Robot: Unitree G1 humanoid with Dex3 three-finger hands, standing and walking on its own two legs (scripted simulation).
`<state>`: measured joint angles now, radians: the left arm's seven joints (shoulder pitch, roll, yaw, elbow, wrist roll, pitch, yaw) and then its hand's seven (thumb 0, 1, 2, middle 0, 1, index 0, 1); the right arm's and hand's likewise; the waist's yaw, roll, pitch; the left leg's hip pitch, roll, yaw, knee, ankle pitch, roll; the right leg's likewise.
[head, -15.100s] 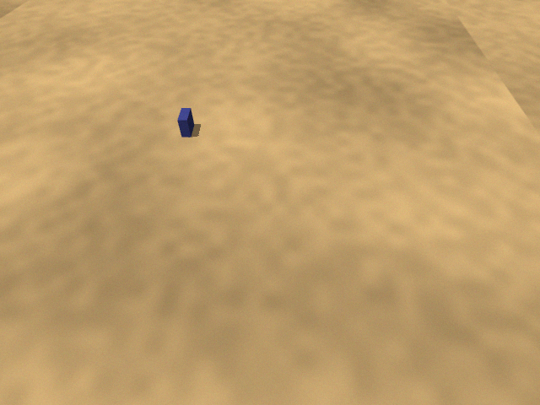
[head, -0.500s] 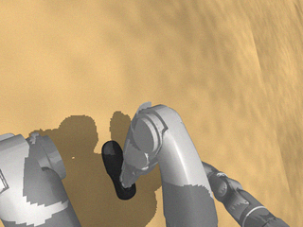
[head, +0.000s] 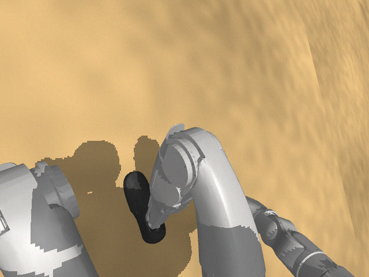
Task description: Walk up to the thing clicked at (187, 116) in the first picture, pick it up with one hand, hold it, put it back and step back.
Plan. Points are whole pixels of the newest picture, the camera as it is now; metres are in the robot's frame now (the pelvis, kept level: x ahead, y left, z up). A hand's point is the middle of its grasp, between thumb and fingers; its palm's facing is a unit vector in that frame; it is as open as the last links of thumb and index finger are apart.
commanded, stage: settle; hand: left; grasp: from the side
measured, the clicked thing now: out of the picture +0.47 +0.29 -0.23
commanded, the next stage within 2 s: hold in 1.30 s
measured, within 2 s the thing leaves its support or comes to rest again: leaves its support in 0.32 s
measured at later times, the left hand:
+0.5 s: hand out of the picture +0.42 +0.34 -0.15, palm faces +0.52 -0.86 +0.01, open 9.7 cm
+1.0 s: hand out of the picture +0.39 +0.35 -0.04, palm faces +0.46 -0.88 -0.06, open 9.7 cm
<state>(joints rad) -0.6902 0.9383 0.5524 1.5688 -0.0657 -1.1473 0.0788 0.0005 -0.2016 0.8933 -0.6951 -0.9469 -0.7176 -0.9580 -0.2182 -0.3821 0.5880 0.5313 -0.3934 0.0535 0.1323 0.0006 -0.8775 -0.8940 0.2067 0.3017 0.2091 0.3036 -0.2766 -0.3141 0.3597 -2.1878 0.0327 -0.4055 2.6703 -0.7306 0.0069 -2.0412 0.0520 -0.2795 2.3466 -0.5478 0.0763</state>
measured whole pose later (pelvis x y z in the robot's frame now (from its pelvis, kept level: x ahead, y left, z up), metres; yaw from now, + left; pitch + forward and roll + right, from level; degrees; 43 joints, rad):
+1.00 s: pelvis +0.02 -0.01 +0.03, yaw +7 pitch +24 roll -13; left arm -0.57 0.60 0.45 0.97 -0.10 -0.74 -0.07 -0.01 -0.42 1.03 -0.80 -1.12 -0.80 -1.12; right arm 0.00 -0.33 0.23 0.60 -0.17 0.07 0.13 0.00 -0.89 -0.89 0.21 0.30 0.21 0.30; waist -0.15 -0.09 0.04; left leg -2.25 0.02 -0.22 2.50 -0.70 0.01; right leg -2.14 -0.02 -0.15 2.32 -0.61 0.04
